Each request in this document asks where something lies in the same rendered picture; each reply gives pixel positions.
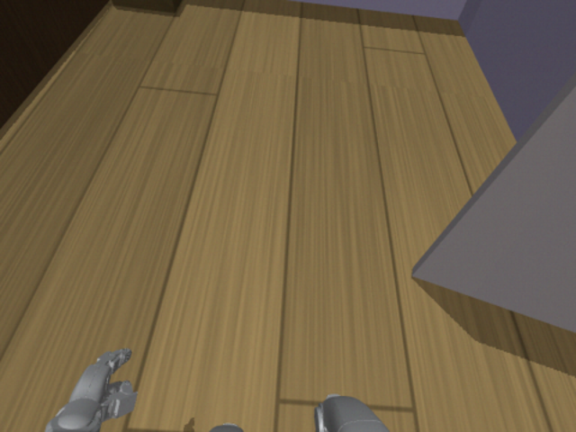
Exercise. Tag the left robot arm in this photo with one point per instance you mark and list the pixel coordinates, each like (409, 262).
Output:
(81, 415)

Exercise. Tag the left robot hand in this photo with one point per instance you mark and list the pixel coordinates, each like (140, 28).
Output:
(117, 398)

